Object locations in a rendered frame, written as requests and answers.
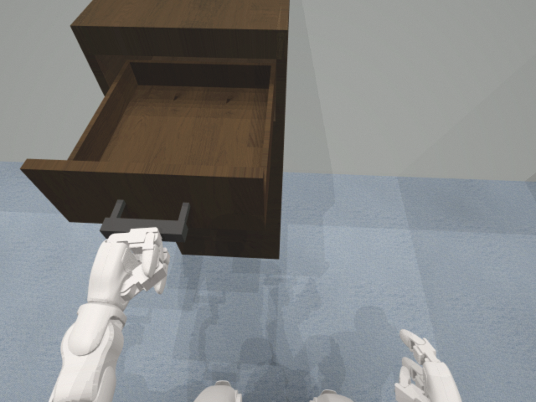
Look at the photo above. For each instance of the robot right hand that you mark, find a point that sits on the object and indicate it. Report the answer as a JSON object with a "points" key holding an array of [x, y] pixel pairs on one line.
{"points": [[433, 382]]}

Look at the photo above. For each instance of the robot left hand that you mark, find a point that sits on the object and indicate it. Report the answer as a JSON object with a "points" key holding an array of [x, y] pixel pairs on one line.
{"points": [[139, 253]]}

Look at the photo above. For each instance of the robot left thigh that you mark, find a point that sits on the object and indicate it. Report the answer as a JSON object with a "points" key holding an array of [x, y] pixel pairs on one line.
{"points": [[219, 393]]}

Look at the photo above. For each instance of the handle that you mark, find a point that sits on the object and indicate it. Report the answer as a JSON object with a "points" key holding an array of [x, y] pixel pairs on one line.
{"points": [[170, 230]]}

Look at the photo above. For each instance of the cabinet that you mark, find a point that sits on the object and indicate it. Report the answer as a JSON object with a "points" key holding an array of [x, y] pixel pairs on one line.
{"points": [[244, 31]]}

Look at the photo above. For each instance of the drawer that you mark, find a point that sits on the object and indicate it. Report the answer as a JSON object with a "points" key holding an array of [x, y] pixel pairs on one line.
{"points": [[168, 133]]}

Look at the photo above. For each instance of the robot left shin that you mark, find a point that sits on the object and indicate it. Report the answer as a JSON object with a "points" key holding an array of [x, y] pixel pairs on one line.
{"points": [[223, 382]]}

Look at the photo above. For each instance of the robot left forearm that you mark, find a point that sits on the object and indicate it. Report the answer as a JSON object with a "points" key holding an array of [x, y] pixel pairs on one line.
{"points": [[90, 349]]}

